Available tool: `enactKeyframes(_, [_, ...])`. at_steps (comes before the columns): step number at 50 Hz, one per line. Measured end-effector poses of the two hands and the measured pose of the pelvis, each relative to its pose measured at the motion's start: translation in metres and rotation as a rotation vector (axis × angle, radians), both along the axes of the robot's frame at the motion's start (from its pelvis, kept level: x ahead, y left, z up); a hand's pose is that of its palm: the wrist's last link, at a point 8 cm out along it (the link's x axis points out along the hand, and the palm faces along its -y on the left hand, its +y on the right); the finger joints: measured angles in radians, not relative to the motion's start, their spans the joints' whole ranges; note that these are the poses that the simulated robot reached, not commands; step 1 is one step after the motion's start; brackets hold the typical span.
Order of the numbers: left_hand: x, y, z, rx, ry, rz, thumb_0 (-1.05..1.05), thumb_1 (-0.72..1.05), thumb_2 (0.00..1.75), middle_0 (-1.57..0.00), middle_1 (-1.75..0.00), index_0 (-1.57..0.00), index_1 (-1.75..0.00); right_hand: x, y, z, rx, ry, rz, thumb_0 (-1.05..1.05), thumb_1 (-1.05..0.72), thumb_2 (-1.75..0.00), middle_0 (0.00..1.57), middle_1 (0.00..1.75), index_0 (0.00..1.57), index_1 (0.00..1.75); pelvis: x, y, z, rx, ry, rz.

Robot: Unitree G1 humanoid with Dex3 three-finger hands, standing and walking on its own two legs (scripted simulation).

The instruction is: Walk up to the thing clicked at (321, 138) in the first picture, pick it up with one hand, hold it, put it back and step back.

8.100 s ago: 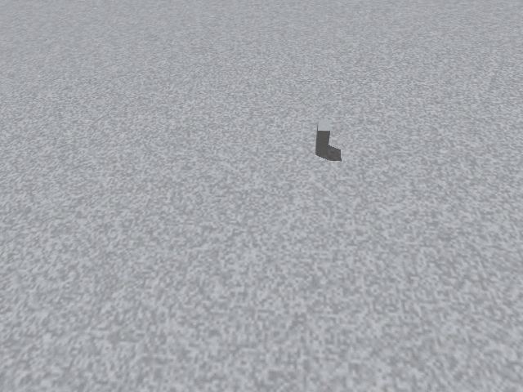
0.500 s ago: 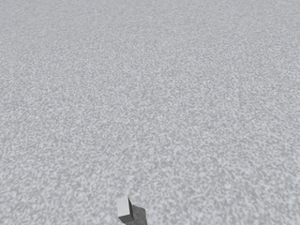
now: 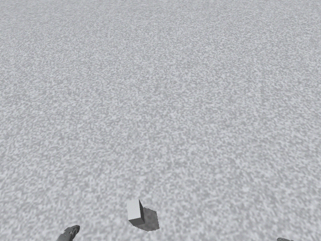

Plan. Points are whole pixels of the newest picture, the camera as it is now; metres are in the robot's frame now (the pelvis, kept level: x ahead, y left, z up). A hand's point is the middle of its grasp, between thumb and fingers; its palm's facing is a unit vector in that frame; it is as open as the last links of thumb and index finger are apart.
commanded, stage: go down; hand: left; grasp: from the side
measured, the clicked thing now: (136, 212) +0.34 +0.21 -0.69
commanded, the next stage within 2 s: none
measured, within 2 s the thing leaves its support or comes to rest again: neither
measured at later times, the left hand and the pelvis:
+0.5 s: hand out of the picture +0.15 +0.27 -0.19, palm faces +0.04 -0.94 -0.33, open 16.3 cm; pelvis -0.01 +0.02 -0.06, yaw +0 degrees
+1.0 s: hand out of the picture +0.15 +0.30 -0.22, palm faces +0.08 -0.95 -0.30, open 17.1 cm; pelvis -0.02 +0.01 -0.12, yaw +0 degrees
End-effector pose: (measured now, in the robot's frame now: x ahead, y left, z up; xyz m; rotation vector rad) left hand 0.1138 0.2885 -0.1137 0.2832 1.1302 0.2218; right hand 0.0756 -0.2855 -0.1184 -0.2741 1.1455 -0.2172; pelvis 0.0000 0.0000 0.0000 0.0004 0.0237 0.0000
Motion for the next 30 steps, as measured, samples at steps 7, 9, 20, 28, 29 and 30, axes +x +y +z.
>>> enactKeyframes(7, [0.041, 0.011, -0.008, 0.005, -0.063, -0.045, 0.01, 0.46, 0.46, -0.08, -0.13, -0.09, -0.13, -0.001, 0.023, -0.009, 0.04, -0.056, -0.017, 0.01, -0.93, -0.91, 0.2, 0.3, 0.2, 0.3, -0.007, 0.001, -0.014, 0.001, 0.091, -0.006])
enactKeyframes(9, [0.043, 0.016, -0.007, 0.018, -0.068, -0.044, 0.01, 0.37, 0.38, -0.08, -0.12, -0.08, -0.11, -0.002, 0.028, -0.011, 0.048, -0.065, -0.024, 0.01, -0.92, -0.91, 0.2, 0.3, 0.2, 0.3, -0.006, 0.003, -0.017, 0.0, 0.101, -0.007])
enactKeyframes(20, [0.023, 0.031, -0.029, 0.009, -0.047, -0.019, 0.0, -0.17, 0.16, -0.09, -0.13, -0.1, -0.12, 0.022, 0.036, -0.024, 0.027, -0.186, 0.01, 0.01, -0.84, -0.89, 0.2, 0.3, 0.2, 0.3, -0.008, 0.013, -0.045, -0.012, 0.174, -0.005])
enactKeyframes(28, [0.019, 0.032, -0.038, 0.005, -0.093, -0.021, 0.0, -0.41, 0.09, -0.11, -0.13, -0.11, -0.12, 0.054, 0.042, -0.028, -0.002, -0.287, 0.056, 0.01, -0.82, -0.88, 0.2, 0.3, 0.2, 0.3, -0.008, 0.015, -0.063, -0.022, 0.211, 0.002])
enactKeyframes(29, [0.019, 0.033, -0.039, 0.008, -0.094, -0.018, 0.0, -0.42, 0.09, -0.11, -0.13, -0.11, -0.12, 0.057, 0.043, -0.028, -0.003, -0.299, 0.061, 0.01, -0.82, -0.88, 0.2, 0.3, 0.2, 0.3, -0.007, 0.015, -0.064, -0.024, 0.214, 0.003])
enactKeyframes(30, [0.018, 0.034, -0.039, 0.01, -0.095, -0.016, 0.0, -0.44, 0.09, -0.11, -0.13, -0.11, -0.12, 0.061, 0.045, -0.028, -0.005, -0.312, 0.065, 0.01, -0.82, -0.88, 0.2, 0.3, 0.2, 0.3, -0.007, 0.015, -0.066, -0.026, 0.217, 0.004])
